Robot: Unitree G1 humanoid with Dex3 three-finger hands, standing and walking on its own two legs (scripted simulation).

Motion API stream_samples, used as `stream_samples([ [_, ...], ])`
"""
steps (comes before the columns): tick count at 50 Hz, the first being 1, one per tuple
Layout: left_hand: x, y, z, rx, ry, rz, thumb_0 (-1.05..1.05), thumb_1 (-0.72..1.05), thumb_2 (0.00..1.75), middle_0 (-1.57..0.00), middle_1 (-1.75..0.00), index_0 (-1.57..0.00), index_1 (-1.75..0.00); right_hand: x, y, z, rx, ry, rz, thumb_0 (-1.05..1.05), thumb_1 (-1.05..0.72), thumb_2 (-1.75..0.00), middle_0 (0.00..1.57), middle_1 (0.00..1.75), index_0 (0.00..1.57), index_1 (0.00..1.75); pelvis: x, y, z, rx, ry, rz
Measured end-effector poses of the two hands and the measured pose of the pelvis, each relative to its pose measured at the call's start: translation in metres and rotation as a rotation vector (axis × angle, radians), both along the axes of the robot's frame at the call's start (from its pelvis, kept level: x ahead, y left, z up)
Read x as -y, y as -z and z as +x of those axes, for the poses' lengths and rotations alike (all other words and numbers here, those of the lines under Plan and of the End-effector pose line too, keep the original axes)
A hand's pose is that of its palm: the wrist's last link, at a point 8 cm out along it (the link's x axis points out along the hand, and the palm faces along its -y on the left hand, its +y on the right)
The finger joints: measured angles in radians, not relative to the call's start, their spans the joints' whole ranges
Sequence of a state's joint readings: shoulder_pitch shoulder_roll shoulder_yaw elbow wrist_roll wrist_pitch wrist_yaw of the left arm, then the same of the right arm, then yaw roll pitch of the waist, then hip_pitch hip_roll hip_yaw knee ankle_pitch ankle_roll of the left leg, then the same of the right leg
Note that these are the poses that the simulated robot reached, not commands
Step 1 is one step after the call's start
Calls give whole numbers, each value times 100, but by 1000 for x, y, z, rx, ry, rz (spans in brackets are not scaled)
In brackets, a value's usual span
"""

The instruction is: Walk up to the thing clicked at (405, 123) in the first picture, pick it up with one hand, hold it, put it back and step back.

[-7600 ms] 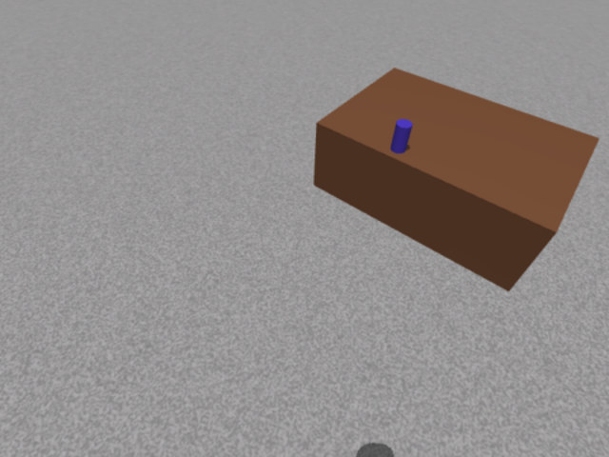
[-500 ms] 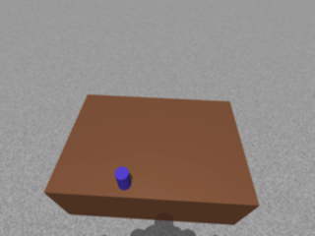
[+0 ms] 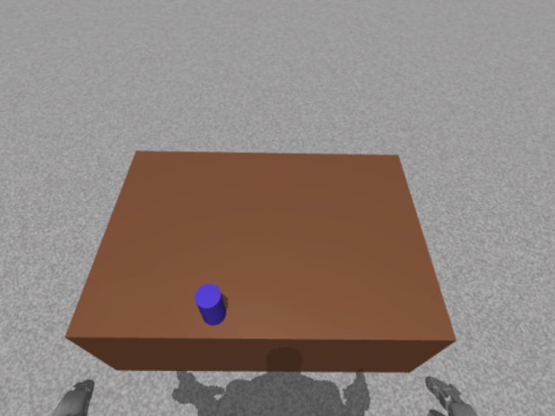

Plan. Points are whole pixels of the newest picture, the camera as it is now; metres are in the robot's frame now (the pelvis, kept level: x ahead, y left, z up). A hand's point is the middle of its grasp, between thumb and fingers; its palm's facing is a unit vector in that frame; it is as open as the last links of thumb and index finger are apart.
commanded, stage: go down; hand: left
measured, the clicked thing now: (211, 305) +0.41 +0.16 -0.34
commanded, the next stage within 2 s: none
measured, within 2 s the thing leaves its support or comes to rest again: neither
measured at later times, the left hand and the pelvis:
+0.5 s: hand out of the picture +0.15 +0.26 -0.13, palm faces +0.06 -0.95 -0.32, open 17.3 cm; pelvis +0.01 +0.00 -0.03, yaw +1 degrees
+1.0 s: hand out of the picture +0.13 +0.27 -0.12, palm faces +0.09 -0.94 -0.32, open 17.4 cm; pelvis -0.01 +0.00 -0.05, yaw +2 degrees
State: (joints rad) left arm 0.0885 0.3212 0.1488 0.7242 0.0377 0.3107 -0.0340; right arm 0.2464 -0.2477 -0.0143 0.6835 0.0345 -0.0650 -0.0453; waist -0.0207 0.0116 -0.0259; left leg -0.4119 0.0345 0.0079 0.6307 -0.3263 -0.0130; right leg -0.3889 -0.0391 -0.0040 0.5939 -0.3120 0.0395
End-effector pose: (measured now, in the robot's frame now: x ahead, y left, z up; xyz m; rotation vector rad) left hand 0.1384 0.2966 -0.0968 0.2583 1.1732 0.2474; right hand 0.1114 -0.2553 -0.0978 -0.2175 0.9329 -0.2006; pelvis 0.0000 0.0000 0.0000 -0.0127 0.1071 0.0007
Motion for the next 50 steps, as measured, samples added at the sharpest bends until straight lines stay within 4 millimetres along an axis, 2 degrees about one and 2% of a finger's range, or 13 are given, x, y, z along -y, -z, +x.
stream_samples([
  [7,-3,4,2,39,-3,-10,0,-35,10,-6,-7,-6,-6,-2,-4,29,81,-40,-46,1,-89,-89,20,30,20,30,-2,10,6,-25,-12,-8],
  [17,-8,-3,6,57,28,-4,0,-45,8,-7,-8,-6,-7,-7,-3,50,170,-44,-65,1,-86,-89,20,30,20,30,-4,22,11,-54,-19,-22],
  [31,-7,-2,-8,83,3,5,0,-53,9,-7,-9,-6,-9,-10,13,43,212,-41,-69,1,-86,-89,20,30,20,30,0,42,4,-90,-27,-28],
  [50,-13,-6,-28,116,4,1,-1,-56,9,-8,-9,-6,-9,-6,13,29,284,-21,-108,1,-86,-89,20,30,20,30,1,52,-10,-92,-33,-38],
])
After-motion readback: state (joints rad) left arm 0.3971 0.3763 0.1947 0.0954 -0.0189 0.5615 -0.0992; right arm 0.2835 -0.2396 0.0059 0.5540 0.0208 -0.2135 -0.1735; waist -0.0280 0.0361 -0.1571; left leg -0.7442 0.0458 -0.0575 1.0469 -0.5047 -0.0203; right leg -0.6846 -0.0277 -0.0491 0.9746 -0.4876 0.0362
